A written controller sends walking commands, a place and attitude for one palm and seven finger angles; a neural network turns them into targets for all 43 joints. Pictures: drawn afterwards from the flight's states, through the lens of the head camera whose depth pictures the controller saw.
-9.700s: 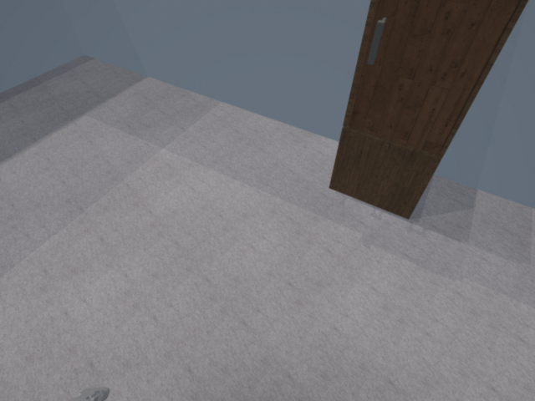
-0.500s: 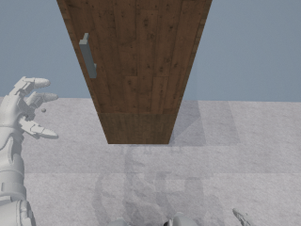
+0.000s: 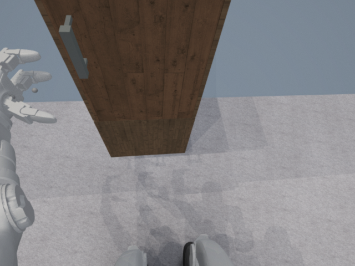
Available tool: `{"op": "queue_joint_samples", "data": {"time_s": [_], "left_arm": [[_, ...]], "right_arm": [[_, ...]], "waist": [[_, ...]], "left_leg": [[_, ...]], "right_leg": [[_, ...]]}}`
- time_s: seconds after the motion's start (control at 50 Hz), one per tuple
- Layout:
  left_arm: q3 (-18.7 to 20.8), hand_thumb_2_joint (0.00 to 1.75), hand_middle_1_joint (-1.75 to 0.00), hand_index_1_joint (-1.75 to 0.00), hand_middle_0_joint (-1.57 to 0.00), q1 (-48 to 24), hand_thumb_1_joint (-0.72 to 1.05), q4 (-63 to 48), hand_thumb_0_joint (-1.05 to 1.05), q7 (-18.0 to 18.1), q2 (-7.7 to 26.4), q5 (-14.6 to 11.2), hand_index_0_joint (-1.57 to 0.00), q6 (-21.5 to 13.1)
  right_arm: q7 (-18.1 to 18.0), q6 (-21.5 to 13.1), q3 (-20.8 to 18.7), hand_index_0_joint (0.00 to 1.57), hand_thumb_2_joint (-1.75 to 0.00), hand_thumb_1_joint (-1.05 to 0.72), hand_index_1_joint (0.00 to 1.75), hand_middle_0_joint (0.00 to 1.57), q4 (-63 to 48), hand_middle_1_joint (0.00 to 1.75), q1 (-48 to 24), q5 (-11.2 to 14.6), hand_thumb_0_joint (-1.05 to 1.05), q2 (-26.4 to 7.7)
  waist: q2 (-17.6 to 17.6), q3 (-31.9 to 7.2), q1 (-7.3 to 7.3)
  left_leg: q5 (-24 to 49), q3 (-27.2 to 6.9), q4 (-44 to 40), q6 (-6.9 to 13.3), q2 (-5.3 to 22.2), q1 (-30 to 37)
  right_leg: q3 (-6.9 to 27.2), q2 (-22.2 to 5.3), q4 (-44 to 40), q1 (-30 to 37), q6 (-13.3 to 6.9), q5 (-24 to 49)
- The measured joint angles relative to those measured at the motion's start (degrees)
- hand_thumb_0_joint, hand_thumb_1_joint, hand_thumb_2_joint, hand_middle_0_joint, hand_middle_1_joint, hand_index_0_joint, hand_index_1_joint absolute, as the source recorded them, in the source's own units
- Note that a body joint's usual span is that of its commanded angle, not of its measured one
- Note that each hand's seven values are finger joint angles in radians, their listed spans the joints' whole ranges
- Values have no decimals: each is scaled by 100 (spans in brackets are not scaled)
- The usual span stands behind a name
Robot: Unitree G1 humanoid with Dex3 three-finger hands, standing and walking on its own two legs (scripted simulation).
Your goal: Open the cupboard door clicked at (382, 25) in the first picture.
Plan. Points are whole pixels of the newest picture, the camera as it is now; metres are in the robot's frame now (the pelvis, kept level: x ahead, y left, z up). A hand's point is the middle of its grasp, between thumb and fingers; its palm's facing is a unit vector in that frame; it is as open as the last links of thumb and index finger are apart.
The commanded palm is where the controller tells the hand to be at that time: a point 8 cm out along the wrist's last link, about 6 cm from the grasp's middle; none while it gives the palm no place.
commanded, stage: move the hooked fingers beside the handle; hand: left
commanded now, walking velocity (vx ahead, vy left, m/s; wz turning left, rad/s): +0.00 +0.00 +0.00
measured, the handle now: (76, 48) +0.60 +0.22 +0.08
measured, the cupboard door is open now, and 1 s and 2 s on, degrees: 0 0 0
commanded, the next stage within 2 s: slide the fingers in behind the handle in 1.38 s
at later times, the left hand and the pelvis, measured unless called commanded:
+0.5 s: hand (36, 62) +0.53 +0.28 +0.10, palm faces +0.02 -1.00 -0.02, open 14.0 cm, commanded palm +0.52 +0.33 +0.08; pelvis +0.00 +0.01 -0.01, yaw -1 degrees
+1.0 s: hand (36, 60) +0.54 +0.29 +0.09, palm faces +0.03 -1.00 -0.02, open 14.0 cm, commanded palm +0.53 +0.33 +0.08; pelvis +0.02 +0.01 -0.01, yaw -2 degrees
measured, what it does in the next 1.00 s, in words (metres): stands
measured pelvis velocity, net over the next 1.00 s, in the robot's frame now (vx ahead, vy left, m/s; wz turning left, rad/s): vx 0.02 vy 0.01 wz -0.03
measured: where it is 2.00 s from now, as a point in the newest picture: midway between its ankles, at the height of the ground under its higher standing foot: outside the picture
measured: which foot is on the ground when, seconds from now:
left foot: down 0.00-1.00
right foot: down 0.00-1.00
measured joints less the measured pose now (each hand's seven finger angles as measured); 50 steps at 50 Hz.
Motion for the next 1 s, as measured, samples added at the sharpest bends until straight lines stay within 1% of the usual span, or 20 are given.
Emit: {"op": "queue_joint_samples", "data": {"time_s": [0.12,0.26,0.4,0.44,0.5,0.58,0.66,0.72,0.86,1.0], "left_arm": [[129,30,-119,-120,-30,-208,-50,153,-2,41,188,92,-30,-12],[130,30,-119,-120,-30,-575,-50,480,-2,10,464,205,-30,51],[154,30,-119,-120,-30,-1097,-50,746,-2,29,838,407,-30,108],[147,30,-119,-120,-30,-1213,-50,784,-2,17,911,402,-30,108],[135,30,-119,-120,-30,-1422,-50,919,-2,0,1029,445,-30,190],[91,30,-119,-120,-30,-1683,-50,1069,-2,56,1206,595,-30,307],[195,30,-119,-120,-30,-1765,-50,1040,-2,81,1331,653,-30,321],[281,30,-119,-120,-30,-1632,-50,881,-2,59,1319,639,-30,312],[484,30,-119,-120,-30,-1284,-50,640,-2,57,1204,623,-30,348],[417,30,-119,-120,-30,-1048,-50,467,-2,28,1037,469,-30,307]], "right_arm": [[32,178,8,21,-90,-90,30,20,0,30,90,-37,1,8],[34,335,44,21,-90,-90,30,20,-13,30,151,-55,1,-17],[24,405,92,21,-90,-90,30,20,-67,30,155,-105,1,-65],[34,444,96,21,-90,-90,30,20,-73,30,169,-117,1,-68],[47,510,134,21,-90,-90,30,20,-89,30,191,-123,1,-75],[54,567,185,21,-90,-90,30,20,-142,30,234,-142,1,-79],[80,607,215,21,-90,-90,30,20,-192,30,285,-167,1,-52],[125,655,196,21,-90,-90,30,20,-217,30,356,-179,1,-17],[217,737,179,21,-90,-90,30,20,-229,30,459,-190,1,41],[269,770,123,21,-90,-90,30,20,-197,30,425,-168,1,55]], "waist": [[20,-14,-100],[33,5,-213],[51,39,-385],[55,38,-418],[65,40,-478],[103,60,-580],[115,80,-655],[128,69,-658],[139,44,-612],[126,-18,-510]], "left_leg": [[-25,9,24,7,30,-110],[-45,-24,72,16,48,-242],[-74,-81,216,25,60,-545],[-85,-84,242,27,66,-606],[-103,-96,284,37,75,-697],[-126,-124,355,46,81,-849],[-154,-109,406,54,104,-970],[-172,-81,396,58,124,-988],[-208,-65,337,58,156,-898],[-227,-101,248,47,166,-697]], "right_leg": [[10,32,-20,-100,9,10],[-20,49,-36,-194,16,17],[-71,57,20,-440,25,23],[-73,62,29,-493,29,22],[-83,70,39,-568,38,21],[-108,74,66,-691,45,16],[-91,97,88,-812,52,16],[-63,119,68,-841,61,19],[-45,159,-14,-754,67,6],[-75,177,-119,-533,62,-16]]}}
